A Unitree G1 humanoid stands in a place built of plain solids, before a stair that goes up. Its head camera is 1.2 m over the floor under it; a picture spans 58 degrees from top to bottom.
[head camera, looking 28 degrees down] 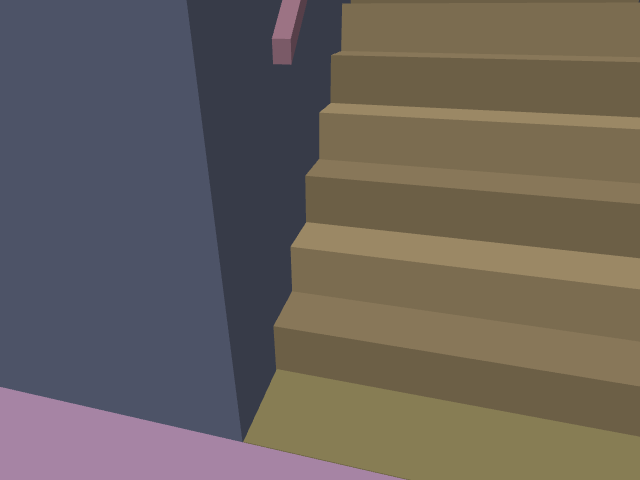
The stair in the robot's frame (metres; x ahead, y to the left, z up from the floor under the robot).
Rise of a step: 0.20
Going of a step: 0.22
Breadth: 1.30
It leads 14 degrees to the right of straight ahead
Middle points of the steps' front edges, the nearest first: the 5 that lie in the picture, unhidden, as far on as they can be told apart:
1.06 -0.47 0.21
1.28 -0.52 0.41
1.49 -0.57 0.61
1.71 -0.63 0.82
1.93 -0.68 1.02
